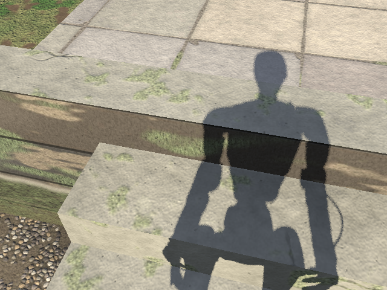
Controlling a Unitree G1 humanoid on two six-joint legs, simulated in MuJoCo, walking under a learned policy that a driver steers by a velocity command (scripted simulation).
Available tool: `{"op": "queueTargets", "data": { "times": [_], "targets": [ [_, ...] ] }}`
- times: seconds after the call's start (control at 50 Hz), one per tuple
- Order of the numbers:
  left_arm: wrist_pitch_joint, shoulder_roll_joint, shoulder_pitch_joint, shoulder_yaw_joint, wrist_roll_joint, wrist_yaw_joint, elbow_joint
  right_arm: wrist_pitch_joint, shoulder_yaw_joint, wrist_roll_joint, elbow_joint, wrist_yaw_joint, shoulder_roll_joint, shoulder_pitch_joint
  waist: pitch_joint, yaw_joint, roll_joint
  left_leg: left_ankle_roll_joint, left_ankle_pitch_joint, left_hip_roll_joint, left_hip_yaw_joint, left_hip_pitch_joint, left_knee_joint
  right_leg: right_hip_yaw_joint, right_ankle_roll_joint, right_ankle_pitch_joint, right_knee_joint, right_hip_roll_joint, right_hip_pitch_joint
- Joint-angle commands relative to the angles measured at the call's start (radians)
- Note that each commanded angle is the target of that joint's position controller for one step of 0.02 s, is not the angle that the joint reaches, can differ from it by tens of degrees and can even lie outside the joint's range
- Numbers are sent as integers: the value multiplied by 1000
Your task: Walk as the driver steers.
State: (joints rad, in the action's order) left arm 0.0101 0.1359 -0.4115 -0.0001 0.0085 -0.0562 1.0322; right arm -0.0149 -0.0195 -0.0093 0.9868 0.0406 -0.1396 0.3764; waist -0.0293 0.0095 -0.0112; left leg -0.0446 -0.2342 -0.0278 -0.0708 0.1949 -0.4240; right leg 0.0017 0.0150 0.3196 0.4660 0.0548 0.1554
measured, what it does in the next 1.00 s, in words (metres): climbs: right foot 0.17 m higher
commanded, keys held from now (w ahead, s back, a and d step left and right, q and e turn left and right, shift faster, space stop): w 1.00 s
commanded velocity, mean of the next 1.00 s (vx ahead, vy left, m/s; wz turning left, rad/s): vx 0.42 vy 0.00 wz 0.00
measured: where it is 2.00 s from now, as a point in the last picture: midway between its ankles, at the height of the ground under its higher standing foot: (247, 77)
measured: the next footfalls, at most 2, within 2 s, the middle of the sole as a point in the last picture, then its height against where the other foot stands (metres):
right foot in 0.60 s outside the picture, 0.17 m higher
left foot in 1.12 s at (198, 206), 0.17 m higher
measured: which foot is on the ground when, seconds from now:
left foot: down 0.00-0.62, up 0.64-1.00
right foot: down 0.00-0.26, up 0.28-0.58, down 0.60-1.00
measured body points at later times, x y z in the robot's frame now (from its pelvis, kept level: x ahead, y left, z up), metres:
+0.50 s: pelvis +0.14 -0.02 +0.00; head +0.13 -0.03 +0.45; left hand +0.37 +0.17 -0.06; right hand -0.01 -0.22 -0.15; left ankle +0.02 +0.09 -0.74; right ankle +0.19 -0.14 -0.42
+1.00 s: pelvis +0.42 -0.08 +0.17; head +0.44 -0.08 +0.62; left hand +0.26 +0.09 +0.04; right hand +0.69 -0.22 +0.11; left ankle +0.56 +0.04 -0.26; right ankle +0.32 -0.14 -0.57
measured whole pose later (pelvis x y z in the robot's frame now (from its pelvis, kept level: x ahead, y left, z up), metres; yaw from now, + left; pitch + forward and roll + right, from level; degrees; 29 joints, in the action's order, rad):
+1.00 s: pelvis +0.42 -0.08 +0.17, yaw -1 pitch +7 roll +2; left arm -0.09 0.08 -0.61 -0.03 0.10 0.05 1.18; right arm -0.02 0.08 -0.01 0.65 -0.02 -0.07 -0.07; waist -0.08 -0.05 -0.02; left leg -0.23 -0.25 0.03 -0.05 1.46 -1.97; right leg 0.06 -0.08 0.35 0.36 -0.02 0.14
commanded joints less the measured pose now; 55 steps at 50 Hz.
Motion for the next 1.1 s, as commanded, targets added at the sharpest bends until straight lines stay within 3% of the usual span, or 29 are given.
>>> {"op": "queueTargets", "data": {
  "times": [0.02,0.16,0.18,0.24,0.26,0.28,0.32,0.46,0.48,0.52,0.54,0.56,0.6,0.62,0.64,0.66,0.68,0.7,0.72,0.76,0.8,0.82,0.9,0.92,0.96,0.98,1.06,1.08,1.1],
  "targets": [
    [-3,106,-88,26,4,1,-41,8,-38,4,-20,-2,-133,66,161,-2,37,-89,-443,119,168,113,125,-27,-86,288,-23,1,169],
    [-18,161,-248,50,8,5,-30,-32,-17,-10,-103,-40,-61,-96,145,-83,-210,-54,-178,8,-23,403,-264,-441,-283,449,-303,207,-50],
    [-45,150,-88,34,85,40,-64,-76,-4,-81,-120,-73,-47,-119,142,-55,-102,-128,-164,36,19,316,-292,-443,-351,354,-294,271,114],
    [-56,169,90,33,110,87,-105,-121,-23,-32,-28,-89,-75,177,74,123,-39,-153,48,21,4,-246,-46,-187,-331,-51,-68,131,373],
    [-57,148,54,36,107,117,-81,-120,-45,-36,29,-87,-137,334,13,158,106,-222,111,84,149,-410,32,-45,-263,-247,263,-6,495],
    [-86,91,54,29,-56,70,-127,-79,-69,-11,33,-47,-232,389,49,172,308,-232,53,333,488,-480,181,106,-149,29,565,-84,647],
    [-89,86,173,39,-23,34,-163,-64,-54,-23,56,-22,-211,377,133,146,87,-332,49,441,554,-369,252,49,-105,161,1224,-31,858],
    [-47,-85,532,-47,-35,15,-486,-113,10,-32,116,-51,-112,183,232,-22,42,-113,-262,386,201,-77,371,-70,-215,310,1863,-34,1360],
    [-41,-3,468,-53,21,106,-506,-98,58,-191,144,-94,23,145,89,-80,-98,-128,-194,249,134,102,319,-52,-361,104,1489,26,1200],
    [6,86,684,-58,45,151,-599,-86,23,-113,37,-144,-138,7,50,-106,48,-219,0,211,93,637,639,78,-268,155,1126,3,573],
    [-1,-29,428,-50,-14,84,-494,-107,-10,73,17,-65,-213,-18,137,-111,115,-189,521,231,-33,447,603,248,-215,76,1032,-27,434],
    [-7,-3,322,-48,-43,49,-424,-117,4,96,55,-33,-216,97,22,-118,105,-191,1224,217,-68,314,389,295,-199,109,1005,-89,299],
    [-27,57,-10,-8,-27,18,-322,-114,-36,105,70,-16,-335,132,-201,-271,189,-130,1699,257,-41,-37,-109,233,-187,100,702,-154,136],
    [-26,153,-45,26,22,16,-291,-119,-53,54,49,-33,-317,146,-248,-253,155,-100,1421,224,33,12,-417,-37,-208,289,517,-117,47],
    [-19,303,-78,69,26,1,-251,-129,-39,33,-26,-86,-162,120,-265,-200,-226,-38,487,0,70,372,-838,-643,-332,282,102,162,-117],
    [17,277,-288,33,116,89,-214,-89,-46,-68,16,-196,-130,81,-204,-317,-286,-154,372,-155,507,686,-1359,-1065,-329,412,-148,184,-23],
    [11,244,-213,49,88,125,-139,-94,-50,-20,-36,-197,-88,-21,64,-218,-281,-220,409,-152,520,962,-1561,-849,-260,428,-103,174,114],
    [-12,142,-104,34,52,152,-82,-88,-30,-6,-41,-161,-53,-17,43,-139,-36,-258,450,-135,482,969,-1631,-699,-308,227,-31,156,195],
    [-57,90,82,54,-19,85,-77,-116,-10,-70,-194,-96,15,-80,-48,48,24,-154,267,-68,265,807,-1556,-529,-200,314,-33,177,161],
    [-111,-50,153,11,7,66,-7,-74,20,-49,-238,-62,70,-138,33,109,24,-111,115,-30,260,848,-1686,-366,-172,227,-68,144,356],
    [-138,-19,100,18,12,75,23,-45,30,-36,-276,-52,73,-151,110,106,29,-97,107,18,210,942,-1618,-229,-169,73,-130,138,386],
    [-100,-43,198,-14,133,144,6,-30,23,57,-276,-90,-77,-264,-2,78,103,-246,237,25,229,910,-1532,-202,-172,-6,-158,104,497],
    [-78,-28,-272,-44,146,120,143,-40,73,-16,-282,-106,3,-381,3,-35,-43,-286,39,-14,236,1483,-1900,-265,-221,-58,-142,150,-54],
    [-115,82,-180,6,-18,77,98,-54,94,-15,-373,-43,168,-459,176,7,-14,-152,-132,16,80,1431,-1826,-166,-172,-2,-248,150,26],
    [-128,48,-217,-13,-22,48,114,-57,107,-19,-478,-28,105,-637,192,-22,101,-94,-149,91,-38,1277,-1537,-123,-128,-32,-351,109,115],
    [-111,-22,-438,-52,160,114,203,-4,89,26,-498,-63,-56,-756,-202,-110,-82,-216,20,101,27,1273,-1377,-172,-194,-129,-267,119,-51],
    [-138,195,-250,-18,64,199,102,77,87,-34,-479,-155,-43,-713,-208,68,-216,-135,-39,-27,-186,611,-1025,-9,-341,-1642,-321,194,101],
    [-136,220,-219,39,-58,50,32,32,81,-5,-302,-79,34,-381,-199,65,16,-131,-345,-89,-284,505,-867,52,-215,-1681,-185,151,-133],
    [-137,263,-294,40,-62,3,46,0,82,44,-260,-56,46,-262,-236,96,-60,-125,-326,-107,-231,367,-730,-6,-198,-1787,-28,187,-187]
  ]
}}
Keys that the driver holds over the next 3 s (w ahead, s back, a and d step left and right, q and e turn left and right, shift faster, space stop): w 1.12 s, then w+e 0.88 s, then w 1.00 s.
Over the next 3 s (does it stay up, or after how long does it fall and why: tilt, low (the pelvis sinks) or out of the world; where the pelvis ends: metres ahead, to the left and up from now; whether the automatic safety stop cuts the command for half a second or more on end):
stays up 1.49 -0.42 0.51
